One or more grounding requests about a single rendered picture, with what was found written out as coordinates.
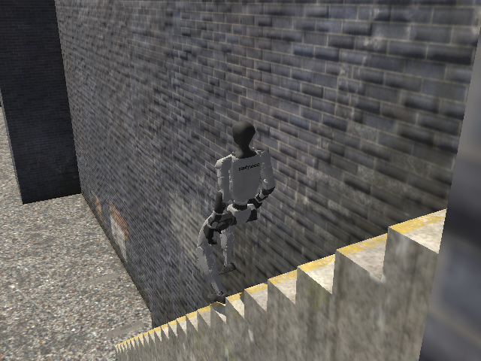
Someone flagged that stairs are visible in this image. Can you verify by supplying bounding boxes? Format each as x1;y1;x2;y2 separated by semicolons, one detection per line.
114;209;446;361

